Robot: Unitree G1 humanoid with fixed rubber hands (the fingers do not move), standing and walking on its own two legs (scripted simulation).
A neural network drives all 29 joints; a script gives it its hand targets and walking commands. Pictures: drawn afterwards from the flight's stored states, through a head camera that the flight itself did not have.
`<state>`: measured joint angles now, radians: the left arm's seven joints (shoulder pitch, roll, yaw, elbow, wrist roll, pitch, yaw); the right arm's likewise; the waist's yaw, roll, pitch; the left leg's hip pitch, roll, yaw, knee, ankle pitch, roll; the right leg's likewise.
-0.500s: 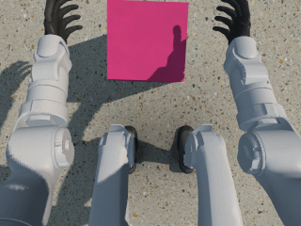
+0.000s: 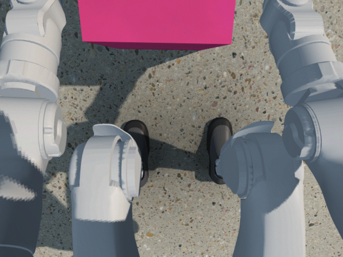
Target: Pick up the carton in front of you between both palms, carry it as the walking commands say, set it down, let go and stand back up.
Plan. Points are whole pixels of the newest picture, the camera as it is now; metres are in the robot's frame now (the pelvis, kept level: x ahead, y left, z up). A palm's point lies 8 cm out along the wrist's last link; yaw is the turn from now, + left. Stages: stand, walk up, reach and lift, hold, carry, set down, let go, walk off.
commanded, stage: reach and lift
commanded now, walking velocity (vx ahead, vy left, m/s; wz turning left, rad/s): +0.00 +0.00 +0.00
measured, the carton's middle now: out of the picture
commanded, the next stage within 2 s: none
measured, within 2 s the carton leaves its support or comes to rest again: leaves its support in 0.78 s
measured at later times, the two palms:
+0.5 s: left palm out of the picture +0.54 +0.20 -0.17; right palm out of the picture +0.54 -0.10 -0.17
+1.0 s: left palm out of the picture +0.51 +0.20 -0.08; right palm out of the picture +0.53 -0.10 -0.08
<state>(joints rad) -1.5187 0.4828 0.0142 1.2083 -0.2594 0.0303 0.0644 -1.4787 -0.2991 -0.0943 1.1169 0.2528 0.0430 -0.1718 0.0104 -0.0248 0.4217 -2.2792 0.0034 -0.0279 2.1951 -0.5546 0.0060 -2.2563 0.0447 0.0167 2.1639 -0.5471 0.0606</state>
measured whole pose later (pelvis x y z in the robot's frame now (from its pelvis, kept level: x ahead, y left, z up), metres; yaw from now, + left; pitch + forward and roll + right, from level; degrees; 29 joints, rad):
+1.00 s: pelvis +0.00 -0.01 +0.02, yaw +3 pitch +39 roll -2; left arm -1.23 0.23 0.16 0.85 -0.05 0.30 0.11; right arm -1.16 -0.09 -0.33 0.78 0.07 0.26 -0.19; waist 0.02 -0.07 0.08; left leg -2.26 -0.04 -0.05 2.13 -0.55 -0.03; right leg -2.24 0.09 0.05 2.12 -0.57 0.08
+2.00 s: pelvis +0.06 -0.01 +0.28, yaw +5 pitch +27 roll +0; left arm -0.61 -0.07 0.36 0.63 0.20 0.37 0.02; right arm -0.59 0.12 -0.39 0.60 -0.18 0.34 -0.08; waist 0.01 -0.03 -0.22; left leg -1.27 -0.04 -0.06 1.24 -0.44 -0.02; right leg -1.25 0.06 0.07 1.24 -0.47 0.03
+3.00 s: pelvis +0.09 -0.01 +0.40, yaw +6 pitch -4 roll +0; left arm -0.34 -0.16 0.31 0.38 0.29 0.62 -0.01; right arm -0.35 0.17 -0.32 0.39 -0.29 0.60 0.01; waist 0.00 -0.01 0.03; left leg -0.20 -0.02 -0.08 0.48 -0.21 -0.01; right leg -0.18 0.03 0.08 0.49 -0.23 0.01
